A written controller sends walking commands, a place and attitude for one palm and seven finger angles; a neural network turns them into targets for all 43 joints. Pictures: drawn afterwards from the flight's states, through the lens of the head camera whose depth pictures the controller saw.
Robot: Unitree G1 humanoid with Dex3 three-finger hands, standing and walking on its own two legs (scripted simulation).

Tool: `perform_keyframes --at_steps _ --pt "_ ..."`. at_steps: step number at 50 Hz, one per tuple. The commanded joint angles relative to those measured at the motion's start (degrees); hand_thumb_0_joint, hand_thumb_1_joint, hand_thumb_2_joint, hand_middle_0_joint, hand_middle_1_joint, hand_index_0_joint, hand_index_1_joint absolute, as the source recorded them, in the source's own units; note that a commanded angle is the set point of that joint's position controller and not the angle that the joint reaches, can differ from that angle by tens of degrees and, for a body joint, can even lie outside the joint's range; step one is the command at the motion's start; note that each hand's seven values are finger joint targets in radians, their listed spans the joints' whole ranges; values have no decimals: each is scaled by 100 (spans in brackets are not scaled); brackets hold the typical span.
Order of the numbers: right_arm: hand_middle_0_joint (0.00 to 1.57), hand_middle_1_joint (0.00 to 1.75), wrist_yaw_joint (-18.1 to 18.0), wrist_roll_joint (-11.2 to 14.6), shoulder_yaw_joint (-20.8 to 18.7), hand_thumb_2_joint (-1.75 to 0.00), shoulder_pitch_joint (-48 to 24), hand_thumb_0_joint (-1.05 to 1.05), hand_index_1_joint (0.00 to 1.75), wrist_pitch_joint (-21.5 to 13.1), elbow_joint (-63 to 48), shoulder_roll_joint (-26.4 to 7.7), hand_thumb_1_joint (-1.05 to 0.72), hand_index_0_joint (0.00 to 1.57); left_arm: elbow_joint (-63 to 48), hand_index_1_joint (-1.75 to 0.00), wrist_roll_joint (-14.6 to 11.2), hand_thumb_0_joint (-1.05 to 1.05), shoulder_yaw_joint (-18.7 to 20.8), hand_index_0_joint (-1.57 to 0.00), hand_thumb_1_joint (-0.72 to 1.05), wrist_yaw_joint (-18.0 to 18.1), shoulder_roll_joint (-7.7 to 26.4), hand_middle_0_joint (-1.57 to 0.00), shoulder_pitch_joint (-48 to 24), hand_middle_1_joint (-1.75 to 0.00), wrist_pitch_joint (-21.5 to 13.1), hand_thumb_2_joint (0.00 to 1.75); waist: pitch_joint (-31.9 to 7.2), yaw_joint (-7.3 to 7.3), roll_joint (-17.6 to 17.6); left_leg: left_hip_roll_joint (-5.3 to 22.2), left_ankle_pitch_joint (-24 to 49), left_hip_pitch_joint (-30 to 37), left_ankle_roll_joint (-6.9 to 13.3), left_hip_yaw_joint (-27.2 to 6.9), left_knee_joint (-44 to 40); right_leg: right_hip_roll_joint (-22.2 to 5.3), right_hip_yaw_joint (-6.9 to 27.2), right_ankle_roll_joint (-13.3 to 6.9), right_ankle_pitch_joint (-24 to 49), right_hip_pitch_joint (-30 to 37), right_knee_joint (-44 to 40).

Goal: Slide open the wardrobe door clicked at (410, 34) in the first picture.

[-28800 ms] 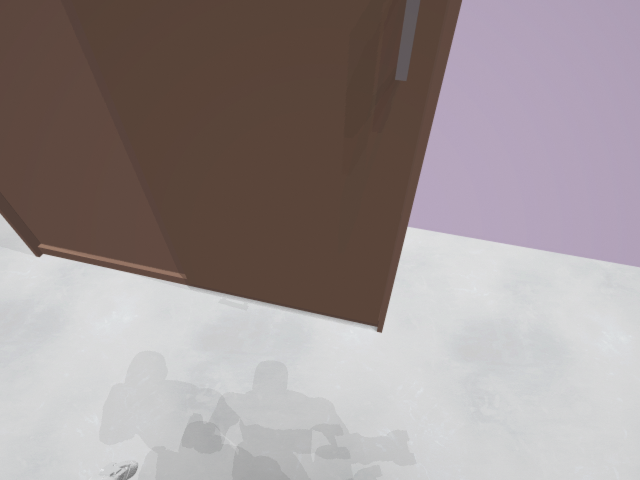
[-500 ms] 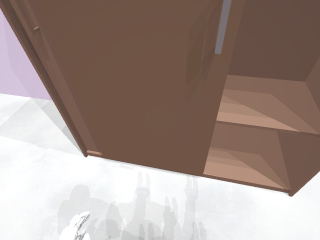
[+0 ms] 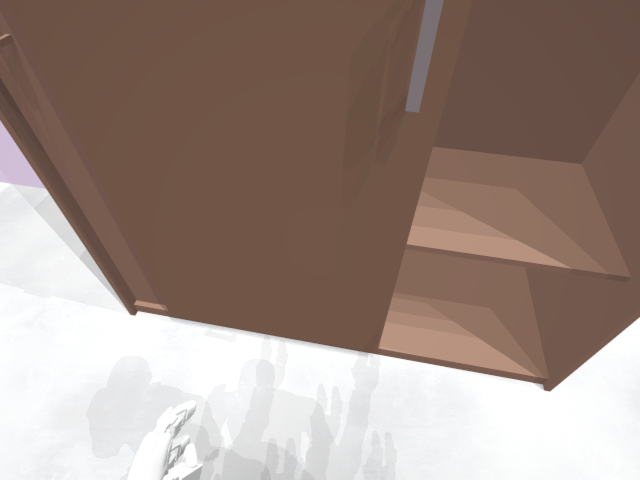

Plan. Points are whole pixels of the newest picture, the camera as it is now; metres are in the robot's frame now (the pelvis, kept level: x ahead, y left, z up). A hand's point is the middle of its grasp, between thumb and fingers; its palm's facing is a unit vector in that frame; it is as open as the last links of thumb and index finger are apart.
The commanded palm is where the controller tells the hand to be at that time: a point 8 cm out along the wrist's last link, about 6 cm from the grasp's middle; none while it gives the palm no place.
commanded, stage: stop stepping back and stand still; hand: right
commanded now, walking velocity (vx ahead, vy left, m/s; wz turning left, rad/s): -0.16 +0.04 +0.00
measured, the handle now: (427, 29) +0.62 -0.11 +0.28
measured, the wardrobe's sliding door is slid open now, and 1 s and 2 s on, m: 0.54 0.54 0.54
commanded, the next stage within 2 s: let the arm hang, fingers relaxed in 0.18 s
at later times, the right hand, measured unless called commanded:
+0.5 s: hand out of the picture +0.08 -0.22 -0.13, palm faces +0.02 +0.96 -0.29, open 7.4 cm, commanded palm none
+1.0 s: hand out of the picture -0.09 -0.20 -0.17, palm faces +0.05 +0.98 -0.20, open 7.4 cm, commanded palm none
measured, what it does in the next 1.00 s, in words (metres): shifts its weight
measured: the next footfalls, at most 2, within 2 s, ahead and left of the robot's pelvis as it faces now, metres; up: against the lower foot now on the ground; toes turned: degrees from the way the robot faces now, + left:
none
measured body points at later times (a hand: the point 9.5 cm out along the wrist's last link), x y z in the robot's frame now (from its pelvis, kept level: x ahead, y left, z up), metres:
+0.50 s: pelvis -0.04 -0.01 -0.01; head -0.04 +0.00 +0.44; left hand +0.09 +0.24 -0.13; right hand +0.08 -0.27 -0.11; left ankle -0.04 +0.10 -0.73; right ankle -0.01 -0.12 -0.73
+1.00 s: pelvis -0.05 -0.02 +0.00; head -0.04 -0.02 +0.45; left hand -0.07 +0.20 -0.16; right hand -0.09 -0.25 -0.16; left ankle -0.04 +0.10 -0.73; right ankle -0.01 -0.12 -0.73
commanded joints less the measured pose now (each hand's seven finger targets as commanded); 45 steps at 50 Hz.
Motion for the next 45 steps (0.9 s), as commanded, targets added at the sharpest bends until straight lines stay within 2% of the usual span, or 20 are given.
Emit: perform_keyframes --at_steps 1,3,7,11,13,14,15,17,19,22,24,26,28,31,33,35,36,41,42,45 --pt "20 30 -111 19 -709 -90 -530 0 30 -268 -1296 -1172 -90 20 -1064 -30 -61 0 289 -20 90 213 757 -20 -543 -30 -245 90 -864 22 -352 403 3556 337 -224 -299 -104 -479 297 -223 4371 1043 -476" --pt "20 30 -99 28 -678 -90 -434 0 30 -257 -1391 -1121 -90 20 -1156 -30 -76 0 318 -20 90 199 774 -20 -563 -30 -218 90 -920 -22 -453 308 3079 440 -231 -259 -178 -535 319 -219 4392 1001 -558" --pt "20 30 -100 72 -765 -90 -100 0 30 -263 -1474 -1105 -90 20 -1272 -30 -72 0 363 -20 90 179 795 -20 -572 -30 -156 90 -973 -28 -569 325 3097 603 -203 -321 -378 -476 222 -153 3813 792 -659" --pt "20 30 -128 121 -818 -90 257 0 30 -222 -1197 -1053 -90 20 -1293 -30 -76 0 383 -20 90 186 786 -20 -547 -30 -93 90 -1070 7 -283 430 3191 763 -181 -450 -611 -347 120 -118 3020 616 -663" --pt "20 30 -138 131 -792 -90 191 0 30 -214 -1224 -1053 -90 20 -1295 -30 -72 0 385 -20 90 201 818 -20 -571 -30 -76 90 -984 18 -359 446 2928 668 -173 -501 -740 -285 125 -116 2595 543 -739" --pt "20 30 601 -328 1782 -90 -344 0 30 723 3233 176 -90 20 110 -30 -170 0 521 -20 90 -350 1491 -20 -895 -30 -170 90 -536 277 -406 1018 3526 -82 -47 -175 3 -463 237 -105 3358 179 149" --pt "20 30 743 -353 1703 -90 -492 0 30 1108 3364 74 -90 20 139 -30 -130 0 637 -20 90 -340 1466 -20 -542 -30 141 90 -856 238 -350 937 2934 -373 9 -532 -171 -579 273 -70 3307 527 14" --pt "20 30 778 -355 1803 -90 -874 0 30 1239 3912 264 -90 20 118 -30 -74 0 475 -20 90 -325 1213 -20 -443 -30 489 90 -536 149 117 647 1254 -348 -29 -147 229 -807 702 -382 2311 -339 -367" --pt "20 30 785 -388 1859 -90 -1138 0 30 1274 4628 228 -90 20 174 -30 53 0 392 -20 90 -308 1231 -20 -575 -30 615 90 -275 56 536 515 796 -148 -41 -190 398 -818 1026 -566 1867 -874 -628" --pt "20 30 757 -408 1908 -90 -1445 0 30 1325 5735 90 -90 20 443 -30 106 0 362 -20 90 -291 1128 -20 -610 -30 790 90 -50 16 713 766 650 -174 75 -577 -218 -387 800 -432 975 -837 -538" --pt "20 30 748 -401 1969 -90 -1793 0 30 1354 6322 8 -90 20 678 -30 110 0 348 -20 90 -269 946 -20 -478 -30 942 90 177 173 733 1152 -185 -883 361 -1047 -985 32 422 -281 171 -352 -106" --pt "20 30 713 -375 2021 -90 -2043 0 30 1365 6748 43 -90 20 985 -30 118 0 345 -20 90 -238 756 -20 -151 -30 1036 90 146 310 409 1298 -849 -1388 528 -1170 -1412 140 144 -225 96 288 333" --pt "20 30 695 -349 2046 -90 -2064 0 30 1366 7150 165 -90 20 1278 -30 114 0 328 -20 90 -200 595 -20 145 -30 1056 90 242 374 -120 1153 -1119 -1590 473 -995 -1352 12 252 -249 70 431 141" --pt "20 30 709 -322 1986 -90 -1623 0 30 1400 7681 414 -90 20 1499 -30 153 0 350 -20 90 -153 661 -20 297 -30 1018 90 396 184 -1292 484 -783 -727 145 -380 -576 -490 1092 -473 -885 -627 -1304" --pt "20 30 731 -320 1987 -90 -1123 0 30 1399 8060 563 -90 20 1614 -30 128 0 392 -20 90 -112 803 -20 209 -30 1000 90 165 -59 -1482 245 -289 267 39 -117 118 -774 1526 -640 -1569 -1320 -2019" --pt "20 30 727 -337 2036 -90 -799 0 30 1375 8354 711 -90 20 1700 -30 86 0 407 -20 90 -89 791 -20 170 -30 990 90 -4 -185 -890 261 -63 644 21 -162 125 -755 1441 -667 -1332 -1350 -1992" --pt "20 30 730 -339 2059 -90 -746 0 30 1359 8453 772 -90 20 1779 -30 79 0 418 -20 90 -91 719 -20 248 -30 990 90 -50 -160 -631 318 -32 631 13 -217 -124 -646 1267 -609 -1201 -1231 -1874" --pt "20 30 663 -317 2061 -90 -1197 0 30 1232 8587 531 -90 20 2140 -30 38 0 412 -20 90 -156 279 -20 864 -30 1037 90 298 219 743 1164 -1117 -783 391 -1079 -1682 62 279 -282 73 -32 -281" --pt "20 30 647 -315 2067 -90 -1326 0 30 1229 8597 554 -90 20 2221 -30 40 0 402 -20 90 -155 202 -20 984 -30 1045 90 341 285 827 1238 -1170 -1035 426 -1087 -1775 71 200 -268 272 222 -119" --pt "20 30 624 -308 2094 -90 -1375 0 30 1257 8690 674 -90 20 2359 -30 46 0 353 -20 90 -139 149 -20 1036 -30 1034 90 525 312 359 984 -1091 -1352 292 -734 -1515 -131 349 -287 346 447 -469"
